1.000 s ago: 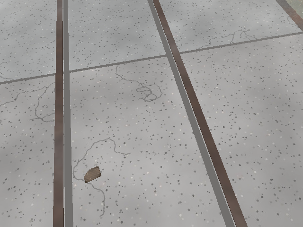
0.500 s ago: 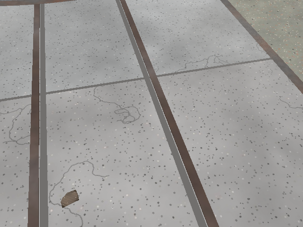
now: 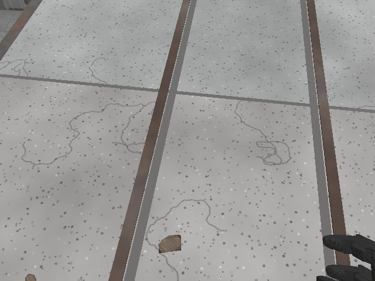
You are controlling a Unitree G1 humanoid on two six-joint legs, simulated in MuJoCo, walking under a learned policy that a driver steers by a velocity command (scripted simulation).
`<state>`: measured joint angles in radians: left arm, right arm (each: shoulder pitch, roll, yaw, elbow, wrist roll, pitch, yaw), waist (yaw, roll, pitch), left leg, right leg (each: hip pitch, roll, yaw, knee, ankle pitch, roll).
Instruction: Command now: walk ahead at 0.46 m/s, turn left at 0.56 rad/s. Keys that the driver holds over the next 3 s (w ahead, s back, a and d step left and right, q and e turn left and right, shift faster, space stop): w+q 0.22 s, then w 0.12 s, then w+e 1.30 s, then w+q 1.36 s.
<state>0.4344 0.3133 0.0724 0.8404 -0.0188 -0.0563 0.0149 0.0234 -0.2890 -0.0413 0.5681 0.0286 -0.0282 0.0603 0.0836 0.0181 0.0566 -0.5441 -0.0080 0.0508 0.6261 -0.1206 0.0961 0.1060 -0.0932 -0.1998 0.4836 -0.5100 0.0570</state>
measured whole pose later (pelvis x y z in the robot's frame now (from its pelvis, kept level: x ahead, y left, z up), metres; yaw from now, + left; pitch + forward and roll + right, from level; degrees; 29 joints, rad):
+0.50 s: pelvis +0.29 +0.02 +0.02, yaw +10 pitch +3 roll +0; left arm 0.06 0.27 0.02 0.66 -0.01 -0.11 -0.04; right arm 0.38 -0.30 -0.05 0.77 0.01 -0.05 -0.01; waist -0.09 -0.03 0.01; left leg 0.03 -0.11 -0.14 0.34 -0.40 0.09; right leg -0.55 -0.01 0.00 0.50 0.01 -0.03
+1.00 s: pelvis +0.59 +0.07 +0.02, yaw -5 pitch +2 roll -1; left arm 0.44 0.31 0.07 0.76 -0.03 -0.03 0.02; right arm 0.03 -0.28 -0.02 0.63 0.00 -0.12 0.02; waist 0.09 0.02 0.01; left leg -0.45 -0.02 -0.09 0.45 -0.04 0.00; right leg -0.07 0.10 0.23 0.48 -0.43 -0.04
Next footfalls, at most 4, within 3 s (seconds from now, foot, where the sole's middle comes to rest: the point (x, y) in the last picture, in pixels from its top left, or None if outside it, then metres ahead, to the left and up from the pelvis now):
0.54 right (225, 262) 0.50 -0.05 -0.75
1.00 left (167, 190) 0.76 0.18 -0.75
1.52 right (250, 153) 0.96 -0.15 -0.75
2.04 left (234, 89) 1.34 -0.08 -0.75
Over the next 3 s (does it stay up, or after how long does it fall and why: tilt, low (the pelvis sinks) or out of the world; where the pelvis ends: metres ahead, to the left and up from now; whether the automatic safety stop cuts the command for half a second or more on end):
stays up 1.64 -0.21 0.02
